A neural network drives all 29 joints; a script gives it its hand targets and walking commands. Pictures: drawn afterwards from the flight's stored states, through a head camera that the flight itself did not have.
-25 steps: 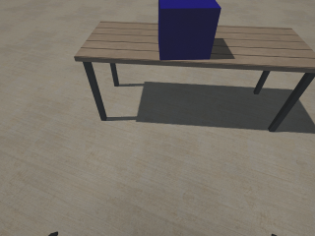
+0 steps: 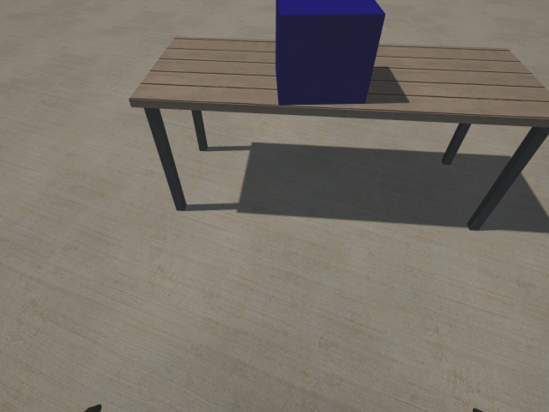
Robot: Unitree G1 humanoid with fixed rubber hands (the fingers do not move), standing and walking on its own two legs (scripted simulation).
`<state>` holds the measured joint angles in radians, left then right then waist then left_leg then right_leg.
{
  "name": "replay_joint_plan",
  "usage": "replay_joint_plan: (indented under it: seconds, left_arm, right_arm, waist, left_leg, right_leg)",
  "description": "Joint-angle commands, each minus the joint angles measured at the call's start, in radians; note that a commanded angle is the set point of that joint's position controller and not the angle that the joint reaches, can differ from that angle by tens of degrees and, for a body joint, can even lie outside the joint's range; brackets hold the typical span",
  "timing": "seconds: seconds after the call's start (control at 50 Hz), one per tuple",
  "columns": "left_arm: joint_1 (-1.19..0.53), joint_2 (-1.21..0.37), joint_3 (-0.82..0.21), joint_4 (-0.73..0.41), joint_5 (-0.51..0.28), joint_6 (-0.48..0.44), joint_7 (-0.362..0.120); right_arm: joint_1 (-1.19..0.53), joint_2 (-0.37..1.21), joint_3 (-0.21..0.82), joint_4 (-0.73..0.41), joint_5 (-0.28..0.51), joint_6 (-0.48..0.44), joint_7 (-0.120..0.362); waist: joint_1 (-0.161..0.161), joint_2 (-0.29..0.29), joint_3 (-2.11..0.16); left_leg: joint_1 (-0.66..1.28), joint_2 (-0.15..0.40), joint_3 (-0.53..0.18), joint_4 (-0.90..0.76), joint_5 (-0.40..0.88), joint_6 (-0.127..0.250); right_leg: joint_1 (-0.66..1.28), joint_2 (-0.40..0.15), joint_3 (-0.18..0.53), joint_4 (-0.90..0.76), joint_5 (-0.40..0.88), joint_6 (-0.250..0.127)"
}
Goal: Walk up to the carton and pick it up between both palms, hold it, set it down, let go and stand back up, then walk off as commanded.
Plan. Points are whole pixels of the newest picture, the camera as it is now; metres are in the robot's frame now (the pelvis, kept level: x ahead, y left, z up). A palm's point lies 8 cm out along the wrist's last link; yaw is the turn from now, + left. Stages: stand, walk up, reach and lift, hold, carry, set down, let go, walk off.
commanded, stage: stand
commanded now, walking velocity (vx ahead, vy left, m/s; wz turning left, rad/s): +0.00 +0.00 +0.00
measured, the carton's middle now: (321, 45) +1.26 -0.05 +0.01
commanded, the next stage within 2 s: none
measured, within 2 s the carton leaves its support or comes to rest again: neither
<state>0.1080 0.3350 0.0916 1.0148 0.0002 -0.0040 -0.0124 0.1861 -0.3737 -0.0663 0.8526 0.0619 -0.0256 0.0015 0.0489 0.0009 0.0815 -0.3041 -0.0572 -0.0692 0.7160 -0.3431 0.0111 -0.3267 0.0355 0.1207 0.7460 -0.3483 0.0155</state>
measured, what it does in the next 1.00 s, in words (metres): stands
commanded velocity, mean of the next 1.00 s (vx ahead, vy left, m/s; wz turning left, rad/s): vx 0.00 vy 0.00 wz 0.00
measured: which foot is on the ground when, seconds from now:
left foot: down 0.00-1.00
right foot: down 0.00-1.00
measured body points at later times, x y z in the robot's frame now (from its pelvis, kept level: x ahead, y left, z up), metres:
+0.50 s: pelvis +0.00 +0.00 +0.00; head +0.01 -0.01 +0.45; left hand +0.09 +0.31 -0.12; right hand +0.13 -0.31 -0.11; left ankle +0.03 +0.12 -0.71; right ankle +0.04 -0.13 -0.71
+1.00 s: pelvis +0.00 +0.00 +0.00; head +0.01 -0.01 +0.45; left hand +0.09 +0.31 -0.12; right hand +0.13 -0.31 -0.11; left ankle +0.03 +0.12 -0.71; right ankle +0.04 -0.13 -0.71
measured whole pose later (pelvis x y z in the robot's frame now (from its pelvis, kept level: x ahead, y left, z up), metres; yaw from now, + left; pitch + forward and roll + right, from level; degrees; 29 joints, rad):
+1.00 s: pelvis +0.00 +0.00 +0.00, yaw +0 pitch -4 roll +1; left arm 0.11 0.33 0.09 1.01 0.00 0.00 -0.01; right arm 0.19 -0.37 -0.07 0.85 0.06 -0.03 0.00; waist 0.05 0.00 0.08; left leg -0.30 -0.06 -0.07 0.71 -0.34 0.01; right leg -0.33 0.04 0.12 0.75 -0.35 0.01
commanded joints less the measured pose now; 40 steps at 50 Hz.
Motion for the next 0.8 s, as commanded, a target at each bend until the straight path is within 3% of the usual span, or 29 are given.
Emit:
replay_joint_plan:
  seconds: [0.0, 0.12, 0.14, 0.18, 0.26, 0.32, 0.4, 0.46, 0.58, 0.64, 0.74, 0.78]
  left_arm:
    - [-0.056, 0.233, 0.002, -0.052, 0.013, -0.027, 0.007]
    - [-0.056, 0.218, -0.002, -0.054, 0.011, -0.028, 0.005]
    - [-0.042, 0.222, 0.001, -0.049, 0.012, -0.028, 0.007]
    - [-0.075, 0.232, -0.001, -0.055, 0.013, -0.028, 0.007]
    - [-0.080, 0.216, -0.005, -0.063, 0.009, -0.029, 0.005]
    - [-0.056, 0.219, -0.004, -0.054, 0.014, -0.026, 0.006]
    - [-0.067, 0.222, 0.000, -0.056, 0.012, -0.026, 0.006]
    - [-0.070, 0.231, -0.002, -0.058, 0.011, -0.028, 0.007]
    - [-0.062, 0.222, -0.003, -0.056, 0.009, -0.026, 0.008]
    - [-0.078, 0.233, 0.000, -0.057, 0.009, -0.028, 0.007]
    - [-0.066, 0.236, 0.002, -0.052, 0.010, -0.031, 0.006]
    - [-0.073, 0.234, 0.000, -0.056, 0.010, -0.026, 0.006]
  right_arm:
    - [-0.136, -0.190, -0.025, -0.037, -0.102, -0.029, -0.010]
    - [-0.142, -0.194, -0.025, -0.037, -0.098, -0.032, -0.011]
    - [-0.141, -0.199, -0.026, -0.035, -0.100, -0.031, -0.009]
    - [-0.134, -0.180, -0.021, -0.035, -0.096, -0.031, -0.012]
    - [-0.141, -0.191, -0.023, -0.029, -0.097, -0.030, -0.011]
    - [-0.159, -0.194, -0.026, -0.041, -0.101, -0.026, -0.011]
    - [-0.142, -0.182, -0.019, -0.038, -0.100, -0.031, -0.011]
    - [-0.135, -0.191, -0.025, -0.031, -0.098, -0.027, -0.009]
    - [-0.139, -0.182, -0.020, -0.032, -0.100, -0.034, -0.011]
    - [-0.138, -0.187, -0.025, -0.034, -0.095, -0.030, -0.012]
    - [-0.133, -0.189, -0.023, -0.030, -0.098, -0.029, -0.011]
    - [-0.145, -0.187, -0.024, -0.035, -0.097, -0.030, -0.011]
  waist:
    - [-0.028, 0.028, -0.087]
    - [-0.023, 0.047, -0.100]
    - [-0.019, 0.056, -0.110]
    - [-0.036, 0.006, -0.111]
    - [-0.030, 0.059, -0.091]
    - [-0.027, 0.052, -0.082]
    - [-0.030, 0.055, -0.097]
    - [-0.034, 0.020, -0.104]
    - [-0.025, 0.061, -0.101]
    - [-0.040, 0.043, -0.104]
    - [-0.032, 0.023, -0.120]
    - [-0.033, 0.047, -0.110]
  left_leg:
    - [0.019, 0.134, -0.176, -0.272, -0.001, 0.058]
    - [0.020, 0.156, -0.196, -0.302, 0.014, 0.060]
    - [0.022, 0.152, -0.193, -0.295, 0.021, 0.060]
    - [0.045, 0.134, -0.168, -0.254, 0.079, 0.054]
    - [0.036, 0.142, -0.180, -0.281, 0.028, 0.059]
    - [0.016, 0.147, -0.183, -0.287, -0.017, 0.061]
    - [0.023, 0.146, -0.183, -0.283, 0.031, 0.056]
    - [0.038, 0.131, -0.172, -0.264, -0.013, 0.054]
    - [0.028, 0.142, -0.183, -0.278, 0.043, 0.057]
    - [0.051, 0.143, -0.178, -0.261, 0.059, 0.057]
    - [0.046, 0.137, -0.169, -0.257, 0.066, 0.057]
    - [0.048, 0.138, -0.175, -0.265, 0.051, 0.058]
  right_leg:
    - [0.020, -0.091, 0.099, -0.245, 0.055, -0.091]
    - [0.051, -0.072, 0.059, -0.222, 0.090, -0.082]
    - [0.056, -0.077, 0.068, -0.222, 0.088, -0.084]
    - [0.037, -0.089, 0.098, -0.240, 0.105, -0.091]
    - [0.012, -0.084, 0.088, -0.234, 0.060, -0.089]
    - [0.022, -0.081, 0.083, -0.239, 0.052, -0.087]
    - [0.033, -0.081, 0.080, -0.238, 0.081, -0.085]
    - [0.014, -0.096, 0.112, -0.265, 0.021, -0.093]
    - [0.037, -0.083, 0.083, -0.233, 0.078, -0.088]
    - [0.011, -0.088, 0.091, -0.237, 0.087, -0.090]
    - [0.031, -0.094, 0.103, -0.245, 0.066, -0.088]
    - [0.016, -0.088, 0.093, -0.239, 0.071, -0.088]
